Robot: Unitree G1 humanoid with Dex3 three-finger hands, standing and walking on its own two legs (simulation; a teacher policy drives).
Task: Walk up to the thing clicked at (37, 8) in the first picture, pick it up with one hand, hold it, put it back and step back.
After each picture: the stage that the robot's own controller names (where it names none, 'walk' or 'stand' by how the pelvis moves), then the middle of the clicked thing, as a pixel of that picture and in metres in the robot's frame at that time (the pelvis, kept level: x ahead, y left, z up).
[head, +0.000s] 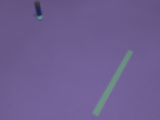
stand; (38, 11) +1.92 +0.53 -0.65
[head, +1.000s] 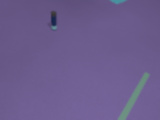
walk; (53, 21) +1.81 +0.25 -0.63
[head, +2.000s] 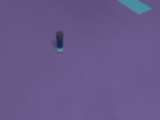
walk; (59, 42) +1.22 +0.15 -0.64
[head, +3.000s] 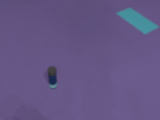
walk; (52, 78) +0.79 +0.17 -0.65
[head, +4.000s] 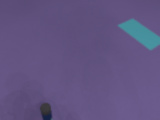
stand; (46, 114) +0.48 +0.18 -0.65
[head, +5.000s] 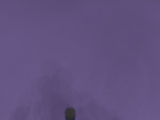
stand; (70, 118) +0.42 +0.06 -0.64
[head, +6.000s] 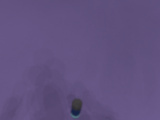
stand; (76, 109) +0.45 -0.02 -0.64
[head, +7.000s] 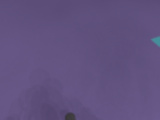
stand; out of the picture +0.44 +0.04 -0.66
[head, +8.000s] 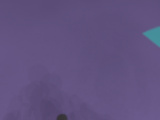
stand; out of the picture +0.41 +0.10 -0.65
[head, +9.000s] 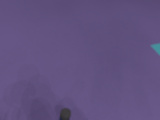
walk; (64, 119) +0.44 +0.02 -0.63
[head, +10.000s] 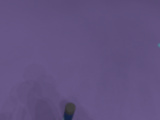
walk; (68, 114) +0.47 +0.00 -0.62
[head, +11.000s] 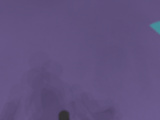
stand; out of the picture +0.37 +0.08 -0.61
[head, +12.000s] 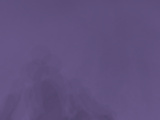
walk; out of the picture +0.29 +0.02 -0.65
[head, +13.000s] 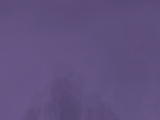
stand; out of the picture +0.32 +0.04 -0.65
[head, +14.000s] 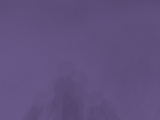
stand; out of the picture +0.32 +0.06 -0.66
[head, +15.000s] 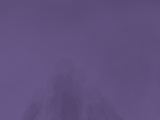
stand; out of the picture +0.30 +0.06 -0.66
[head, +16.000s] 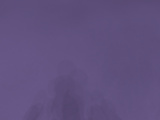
stand; out of the picture +0.30 +0.07 -0.66
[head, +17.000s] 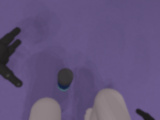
go down; (64, 81) +0.39 +0.02 -0.36
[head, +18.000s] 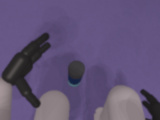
go down; (75, 75) +0.41 +0.01 -0.31
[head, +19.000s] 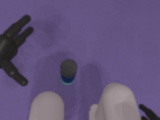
go down; (68, 74) +0.42 +0.01 -0.31
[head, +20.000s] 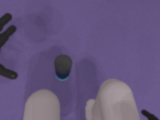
go down; (62, 70) +0.42 +0.02 -0.30
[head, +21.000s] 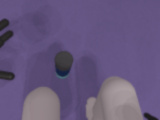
go down; (63, 67) +0.42 +0.02 -0.28
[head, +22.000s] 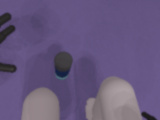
go down; (62, 68) +0.42 +0.02 -0.28
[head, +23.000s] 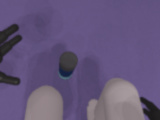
go down; (66, 67) +0.42 +0.01 -0.28
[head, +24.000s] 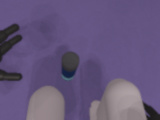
go down; (69, 68) +0.43 +0.01 -0.27
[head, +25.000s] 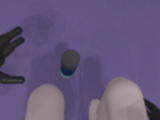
close in; (68, 66) +0.43 +0.01 -0.26
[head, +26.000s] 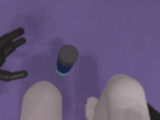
go down; (65, 63) +0.43 +0.02 -0.24
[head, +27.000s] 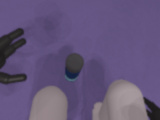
go down; (72, 69) +0.42 +0.01 -0.27
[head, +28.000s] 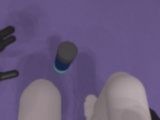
close in; (63, 60) +0.43 +0.02 -0.22
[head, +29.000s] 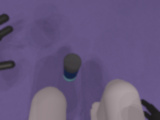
close in; (70, 69) +0.42 +0.01 -0.28
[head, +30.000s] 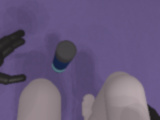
go down; (62, 59) +0.43 +0.02 -0.22
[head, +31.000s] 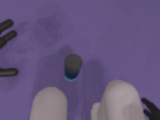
go down; (71, 70) +0.42 +0.01 -0.28
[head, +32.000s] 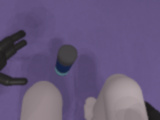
go down; (64, 62) +0.43 +0.02 -0.23
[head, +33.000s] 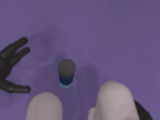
go down; (66, 75) +0.42 +0.00 -0.27
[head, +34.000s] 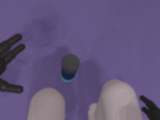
close in; (68, 70) +0.42 +0.01 -0.27
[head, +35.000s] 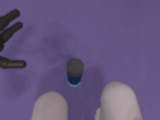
go down; (74, 75) +0.43 -0.01 -0.27
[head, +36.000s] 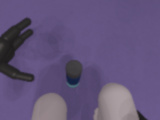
go down; (73, 76) +0.42 -0.01 -0.29
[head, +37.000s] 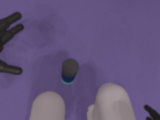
go down; (68, 73) +0.42 +0.01 -0.31
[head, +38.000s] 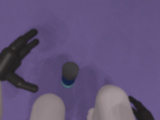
go down; (68, 76) +0.41 +0.00 -0.31
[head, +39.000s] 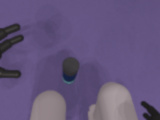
close in; (69, 72) +0.42 +0.01 -0.30
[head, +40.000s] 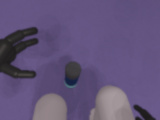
hold; (71, 76) +0.43 +0.00 -0.32
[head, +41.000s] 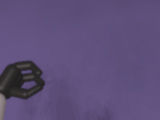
hold; out of the picture +0.33 +0.01 -0.60
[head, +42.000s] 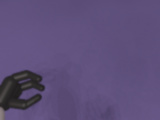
hold; out of the picture +0.32 +0.02 -0.61
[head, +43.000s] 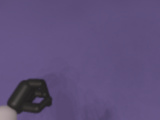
crouch; out of the picture +0.33 +0.01 -0.61
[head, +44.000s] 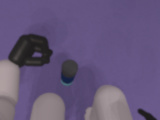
lower; (68, 74) +0.42 +0.00 -0.32
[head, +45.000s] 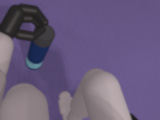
lower; (38, 50) +0.47 +0.03 -0.23
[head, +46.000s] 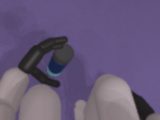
go down; (58, 63) +0.43 +0.01 -0.23
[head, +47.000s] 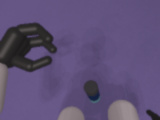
hold; (93, 93) +0.40 +0.00 -0.40
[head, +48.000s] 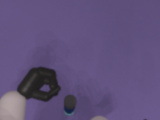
hold; (69, 106) +0.37 +0.01 -0.50
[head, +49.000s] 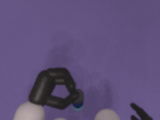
hold; (77, 100) +0.39 +0.01 -0.46
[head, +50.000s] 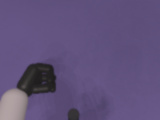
crouch; (73, 119) +0.36 +0.02 -0.59
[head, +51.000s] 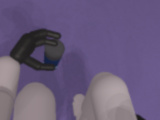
withdraw; (52, 57) +0.45 +0.02 -0.25
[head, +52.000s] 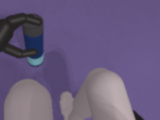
rest; (34, 44) +0.49 +0.07 -0.21
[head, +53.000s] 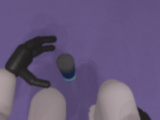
withdraw; (67, 69) +0.44 +0.01 -0.26
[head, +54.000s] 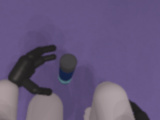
withdraw; (66, 71) +0.44 -0.01 -0.28
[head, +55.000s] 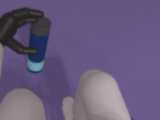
go down; (37, 47) +0.50 +0.03 -0.20
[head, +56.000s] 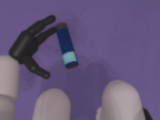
withdraw; (66, 45) +0.59 +0.03 -0.34
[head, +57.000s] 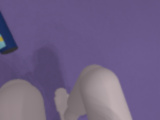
rise; out of the picture +0.60 +0.17 -0.30
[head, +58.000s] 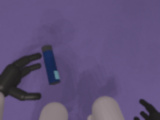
crouch; (50, 64) +0.55 +0.14 -0.50
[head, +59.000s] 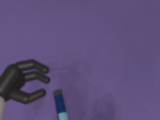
crouch; (60, 106) +0.49 +0.17 -0.64
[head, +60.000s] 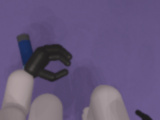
rest; (27, 56) +0.56 +0.20 -0.42
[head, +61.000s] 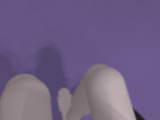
stand; out of the picture +0.55 +0.29 -0.29
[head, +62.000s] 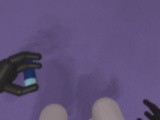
crouch; (29, 71) +0.52 +0.26 -0.49
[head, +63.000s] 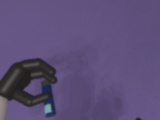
crouch; (48, 97) +0.48 +0.28 -0.58
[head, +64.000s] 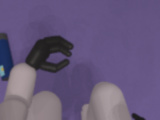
withdraw; (4, 56) +0.56 +0.30 -0.40
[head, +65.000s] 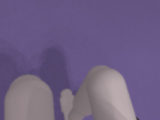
rise; out of the picture +0.53 +0.37 -0.30
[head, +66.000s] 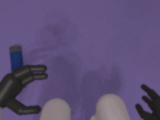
crouch; (17, 66) +0.51 +0.34 -0.46
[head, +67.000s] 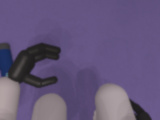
hold; (6, 65) +0.54 +0.34 -0.38
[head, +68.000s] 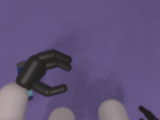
crouch; (24, 81) +0.50 +0.37 -0.50
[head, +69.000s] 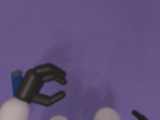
hold; (18, 90) +0.49 +0.38 -0.53
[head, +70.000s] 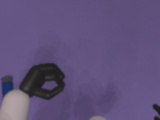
crouch; (8, 95) +0.48 +0.40 -0.59
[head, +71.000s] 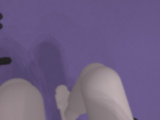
withdraw; out of the picture +0.50 +0.44 -0.30
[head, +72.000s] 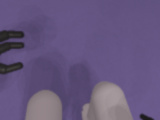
lower; out of the picture +0.52 +0.41 -0.39
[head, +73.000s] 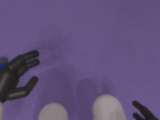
walk; (4, 78) +0.51 +0.39 -0.45
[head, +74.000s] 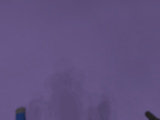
stand; out of the picture +0.42 +0.42 -0.67
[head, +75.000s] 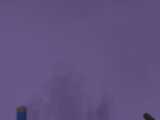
stand; out of the picture +0.44 +0.41 -0.67
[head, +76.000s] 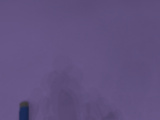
stand; (24, 119) +0.44 +0.41 -0.71
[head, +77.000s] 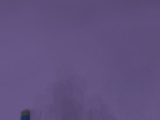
stand; out of the picture +0.45 +0.42 -0.75
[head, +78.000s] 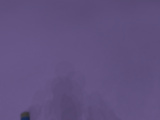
stand; out of the picture +0.42 +0.42 -0.75
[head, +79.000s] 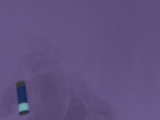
walk; (22, 97) +0.51 +0.37 -0.74
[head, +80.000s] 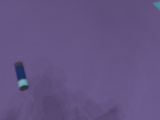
walk; (21, 75) +0.69 +0.48 -0.72
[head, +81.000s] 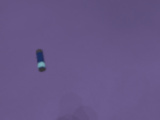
stand; (40, 60) +1.02 +0.48 -0.73
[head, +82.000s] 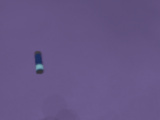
stand; (38, 62) +1.03 +0.40 -0.74
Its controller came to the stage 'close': no
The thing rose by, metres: 0.00
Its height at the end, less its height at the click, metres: -0.09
